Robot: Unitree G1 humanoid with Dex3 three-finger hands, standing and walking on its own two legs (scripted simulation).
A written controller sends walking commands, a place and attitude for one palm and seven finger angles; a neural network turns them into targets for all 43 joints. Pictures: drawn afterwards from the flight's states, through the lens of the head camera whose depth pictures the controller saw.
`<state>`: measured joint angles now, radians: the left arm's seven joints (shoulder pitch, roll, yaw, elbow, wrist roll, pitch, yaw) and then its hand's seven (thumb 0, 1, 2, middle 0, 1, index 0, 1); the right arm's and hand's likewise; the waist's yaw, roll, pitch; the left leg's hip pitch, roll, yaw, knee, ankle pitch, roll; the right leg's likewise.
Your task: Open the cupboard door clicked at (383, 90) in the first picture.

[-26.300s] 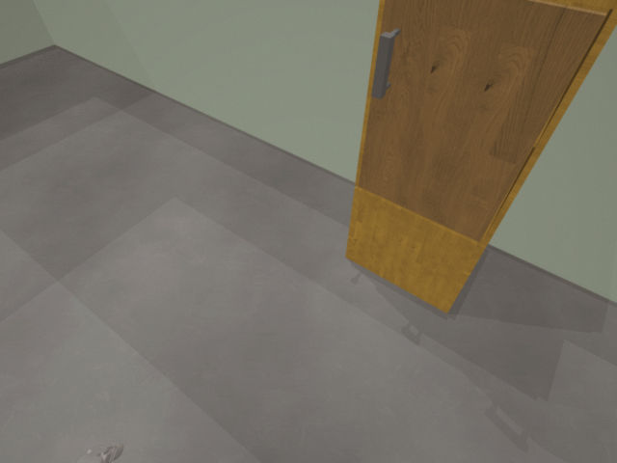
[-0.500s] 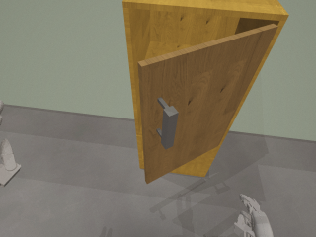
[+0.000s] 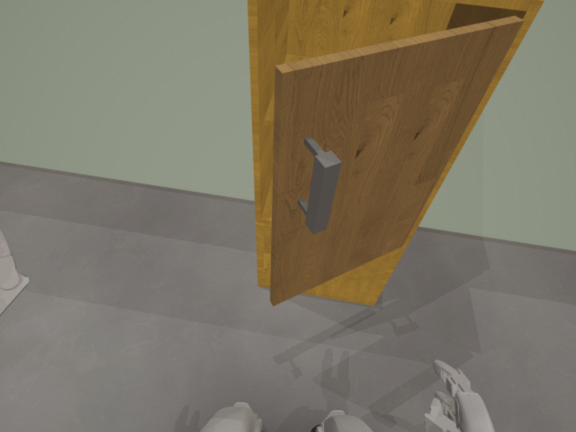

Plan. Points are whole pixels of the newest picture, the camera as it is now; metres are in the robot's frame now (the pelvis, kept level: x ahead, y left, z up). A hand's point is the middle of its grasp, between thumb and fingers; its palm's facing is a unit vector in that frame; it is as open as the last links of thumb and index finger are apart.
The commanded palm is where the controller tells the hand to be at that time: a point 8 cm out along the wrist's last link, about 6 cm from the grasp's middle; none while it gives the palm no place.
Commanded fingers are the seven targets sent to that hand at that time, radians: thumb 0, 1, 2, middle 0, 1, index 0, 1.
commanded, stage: step back with the hand held close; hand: left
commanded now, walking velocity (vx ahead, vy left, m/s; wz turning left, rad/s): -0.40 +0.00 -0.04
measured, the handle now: (313, 186) +0.43 -0.01 +0.11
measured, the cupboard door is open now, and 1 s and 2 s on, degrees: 37 37 37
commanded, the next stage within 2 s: stop stepping back and stand still in 0.34 s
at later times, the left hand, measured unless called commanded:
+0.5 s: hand out of the picture +0.11 +0.25 +0.21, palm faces +0.33 -0.83 -0.44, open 7.4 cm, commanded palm +0.04 +0.29 +0.21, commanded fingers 0.00 0.90 0.90 -0.20 -0.30 -0.20 -0.30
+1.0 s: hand out of the picture +0.02 +0.23 +0.21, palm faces +0.29 -0.79 -0.54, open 7.4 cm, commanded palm -0.03 +0.28 +0.21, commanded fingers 0.00 0.90 0.90 -0.20 -0.30 -0.20 -0.30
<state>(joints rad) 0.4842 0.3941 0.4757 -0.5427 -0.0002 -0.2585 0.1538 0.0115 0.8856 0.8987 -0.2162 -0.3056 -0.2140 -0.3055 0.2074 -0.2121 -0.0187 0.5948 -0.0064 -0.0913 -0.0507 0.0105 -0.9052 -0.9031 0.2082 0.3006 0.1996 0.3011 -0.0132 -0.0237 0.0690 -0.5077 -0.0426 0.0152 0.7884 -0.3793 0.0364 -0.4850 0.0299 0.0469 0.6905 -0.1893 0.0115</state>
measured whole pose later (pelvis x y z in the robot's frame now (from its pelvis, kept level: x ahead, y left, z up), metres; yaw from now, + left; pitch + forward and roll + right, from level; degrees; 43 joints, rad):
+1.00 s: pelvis -0.21 +0.00 +0.03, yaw -7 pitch +0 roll +1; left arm 0.62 0.48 0.45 -0.52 -0.03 -0.21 0.15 0.01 0.89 0.90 -0.22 -0.31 -0.21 -0.31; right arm 0.27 -0.17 0.01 0.62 -0.02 -0.14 -0.06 0.01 -0.91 -0.90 0.21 0.30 0.20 0.30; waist -0.04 -0.02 -0.03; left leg -0.42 -0.01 0.05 0.55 -0.26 0.02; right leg -0.19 0.04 -0.09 0.52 -0.42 -0.06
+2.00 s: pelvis -0.22 +0.08 +0.04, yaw -4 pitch -1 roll +0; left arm 0.35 0.19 0.01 1.20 0.01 0.02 0.02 0.00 0.91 0.90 -0.20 -0.30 -0.20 -0.30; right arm 0.26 -0.17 0.00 1.14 -0.02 0.01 -0.03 0.00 -0.92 -0.90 0.20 0.30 0.20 0.30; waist 0.02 0.02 0.06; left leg -0.19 -0.05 0.04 0.38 -0.17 0.05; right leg -0.15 -0.08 -0.10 0.40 -0.22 0.03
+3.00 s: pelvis -0.22 +0.05 +0.04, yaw -4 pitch -2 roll +0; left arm 0.24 0.19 0.02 1.17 0.01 -0.01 0.02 0.00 0.91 0.90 -0.21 -0.30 -0.20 -0.30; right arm 0.19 -0.21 -0.01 1.15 -0.02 0.00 -0.02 0.00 -0.91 -0.90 0.20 0.30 0.20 0.30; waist 0.00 0.02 0.06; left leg -0.17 0.01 0.02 0.37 -0.17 0.00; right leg -0.12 -0.02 -0.11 0.37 -0.22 -0.01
